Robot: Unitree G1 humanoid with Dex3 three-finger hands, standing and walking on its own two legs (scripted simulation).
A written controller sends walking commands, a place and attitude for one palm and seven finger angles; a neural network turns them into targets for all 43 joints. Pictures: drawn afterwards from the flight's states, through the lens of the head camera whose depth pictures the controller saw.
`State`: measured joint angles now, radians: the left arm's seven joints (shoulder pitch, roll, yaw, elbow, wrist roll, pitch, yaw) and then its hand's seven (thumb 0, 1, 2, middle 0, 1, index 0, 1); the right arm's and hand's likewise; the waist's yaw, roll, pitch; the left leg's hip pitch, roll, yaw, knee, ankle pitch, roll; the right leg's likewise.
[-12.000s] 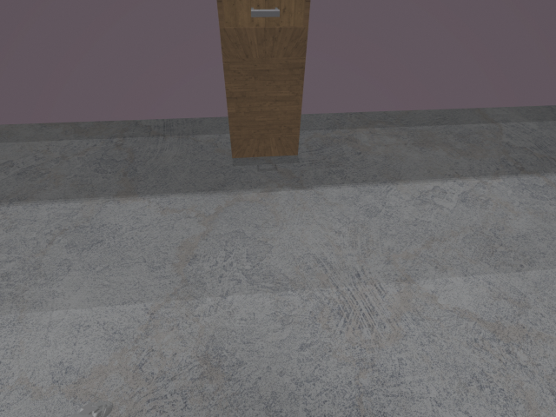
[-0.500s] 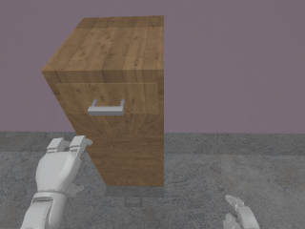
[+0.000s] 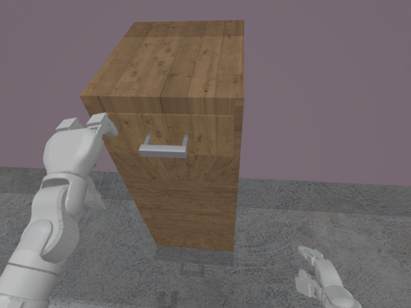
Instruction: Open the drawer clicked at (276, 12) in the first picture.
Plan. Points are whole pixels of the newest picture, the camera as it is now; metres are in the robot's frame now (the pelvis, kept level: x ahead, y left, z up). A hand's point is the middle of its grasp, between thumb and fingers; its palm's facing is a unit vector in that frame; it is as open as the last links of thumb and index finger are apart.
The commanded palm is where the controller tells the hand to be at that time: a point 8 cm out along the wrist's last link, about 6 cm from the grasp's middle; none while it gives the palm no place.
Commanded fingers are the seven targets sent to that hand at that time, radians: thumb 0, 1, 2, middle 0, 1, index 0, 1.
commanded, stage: raise the hand with hooked fingers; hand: left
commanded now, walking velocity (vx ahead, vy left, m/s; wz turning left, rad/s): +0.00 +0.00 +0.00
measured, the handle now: (165, 144) +0.48 +0.18 +0.02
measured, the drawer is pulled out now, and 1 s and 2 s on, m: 0.00 0.00 0.00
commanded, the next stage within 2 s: move the hooked fingers above the handle in 0.44 s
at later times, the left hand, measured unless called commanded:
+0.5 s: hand (94, 185) +0.27 +0.24 +0.13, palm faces +0.13 -0.09 -0.99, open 13.8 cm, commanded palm +0.24 +0.23 +0.19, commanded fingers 0.00 -0.50 0.30 -0.30 -1.20 -0.30 -1.20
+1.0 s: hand (126, 176) +0.31 +0.20 +0.11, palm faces +0.02 -0.08 -1.00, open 13.8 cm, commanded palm +0.30 +0.20 +0.17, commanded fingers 0.00 -0.50 0.30 -0.30 -1.20 -0.30 -1.20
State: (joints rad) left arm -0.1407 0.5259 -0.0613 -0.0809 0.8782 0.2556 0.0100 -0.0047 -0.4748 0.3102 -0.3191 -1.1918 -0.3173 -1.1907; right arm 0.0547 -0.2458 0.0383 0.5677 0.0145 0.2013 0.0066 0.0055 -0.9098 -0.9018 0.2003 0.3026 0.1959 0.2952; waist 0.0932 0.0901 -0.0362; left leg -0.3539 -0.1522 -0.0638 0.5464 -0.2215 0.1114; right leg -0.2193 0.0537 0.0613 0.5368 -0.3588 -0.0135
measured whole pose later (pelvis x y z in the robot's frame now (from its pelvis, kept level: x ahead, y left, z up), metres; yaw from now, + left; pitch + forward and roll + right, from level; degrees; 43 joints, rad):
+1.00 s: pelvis -0.01 -0.04 +0.00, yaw +0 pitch +2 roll +0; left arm -0.21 0.51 -0.09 0.12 0.89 0.09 -0.02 -0.01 -0.49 0.30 -0.32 -1.20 -0.32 -1.20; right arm 0.13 -0.27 0.03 0.61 0.03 0.16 -0.03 0.01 -0.91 -0.90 0.20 0.30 0.20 0.30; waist 0.07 0.07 -0.03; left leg -0.35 -0.12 -0.08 0.52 -0.19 0.06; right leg -0.23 0.09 0.05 0.54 -0.33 -0.06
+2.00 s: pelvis +0.00 -0.03 -0.01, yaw -1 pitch +9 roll -1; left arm -0.52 0.43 -0.14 0.49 0.97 -0.02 0.13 0.00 -0.49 0.30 -0.32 -1.20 -0.32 -1.20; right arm 0.20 -0.25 -0.01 0.63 0.03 0.20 -0.05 0.00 -0.91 -0.90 0.20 0.30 0.20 0.30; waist 0.00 0.04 -0.10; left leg -0.54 -0.12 -0.05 0.67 -0.28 0.08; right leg -0.42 0.09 0.06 0.67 -0.40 -0.05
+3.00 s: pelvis +0.01 -0.03 -0.01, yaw -2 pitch +10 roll +0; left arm -0.58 0.42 -0.13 0.59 0.97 -0.04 0.15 0.00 -0.49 0.30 -0.33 -1.21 -0.32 -1.21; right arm 0.21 -0.27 -0.03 0.63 0.03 0.20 -0.05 0.00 -0.91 -0.90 0.20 0.30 0.20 0.30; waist 0.00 0.05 -0.11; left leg -0.53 -0.11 -0.05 0.65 -0.28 0.07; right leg -0.41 0.10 0.07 0.65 -0.40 -0.06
